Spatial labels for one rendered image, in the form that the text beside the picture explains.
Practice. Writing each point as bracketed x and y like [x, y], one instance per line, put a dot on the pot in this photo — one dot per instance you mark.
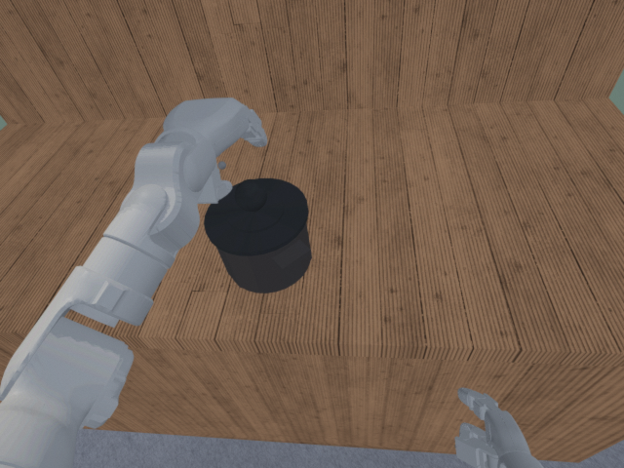
[270, 272]

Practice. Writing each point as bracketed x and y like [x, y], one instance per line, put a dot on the robot left hand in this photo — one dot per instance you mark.
[222, 121]

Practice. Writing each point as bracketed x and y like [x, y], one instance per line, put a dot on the table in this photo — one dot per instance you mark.
[463, 168]

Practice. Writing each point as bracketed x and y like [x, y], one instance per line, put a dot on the robot left upper arm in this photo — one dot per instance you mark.
[73, 380]

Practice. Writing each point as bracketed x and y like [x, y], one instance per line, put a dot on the left robot forearm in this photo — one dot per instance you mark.
[158, 217]

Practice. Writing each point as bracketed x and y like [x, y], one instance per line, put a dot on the lid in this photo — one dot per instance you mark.
[236, 231]

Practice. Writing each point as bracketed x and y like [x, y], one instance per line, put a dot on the knob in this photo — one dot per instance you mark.
[250, 195]

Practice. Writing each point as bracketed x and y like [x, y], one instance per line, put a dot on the robot right hand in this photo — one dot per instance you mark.
[482, 449]

